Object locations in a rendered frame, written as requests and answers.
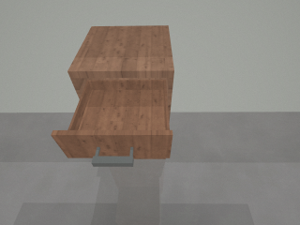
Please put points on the drawer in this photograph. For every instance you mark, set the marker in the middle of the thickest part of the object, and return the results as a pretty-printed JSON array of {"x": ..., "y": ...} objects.
[{"x": 116, "y": 115}]

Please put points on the handle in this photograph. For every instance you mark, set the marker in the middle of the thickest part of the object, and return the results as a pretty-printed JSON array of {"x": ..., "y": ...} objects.
[{"x": 113, "y": 161}]

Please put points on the cabinet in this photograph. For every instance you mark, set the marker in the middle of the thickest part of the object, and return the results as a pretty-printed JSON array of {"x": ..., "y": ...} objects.
[{"x": 126, "y": 52}]

